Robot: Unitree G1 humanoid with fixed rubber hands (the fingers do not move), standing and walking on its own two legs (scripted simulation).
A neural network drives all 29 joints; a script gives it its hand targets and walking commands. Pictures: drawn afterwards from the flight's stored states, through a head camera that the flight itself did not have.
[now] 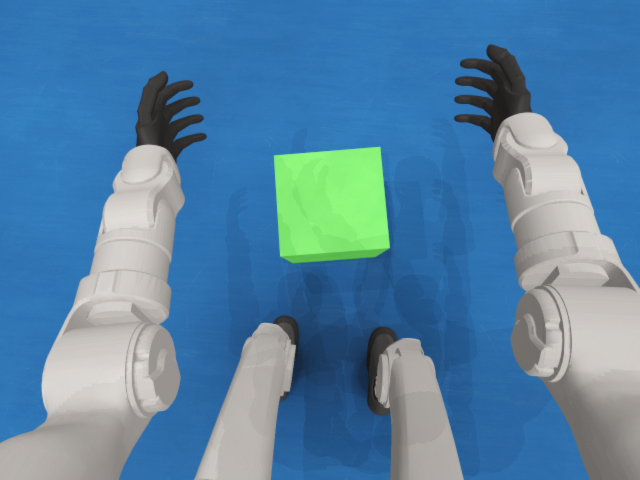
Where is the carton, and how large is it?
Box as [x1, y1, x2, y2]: [274, 147, 389, 262]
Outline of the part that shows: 379,147 274,155 280,256 291,262 370,257 379,254 389,247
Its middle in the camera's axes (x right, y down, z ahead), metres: +0.02 -0.06 +0.87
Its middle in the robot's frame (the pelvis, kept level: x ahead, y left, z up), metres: +0.49 +0.04 -0.51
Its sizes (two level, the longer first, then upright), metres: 0.210 0.200 0.250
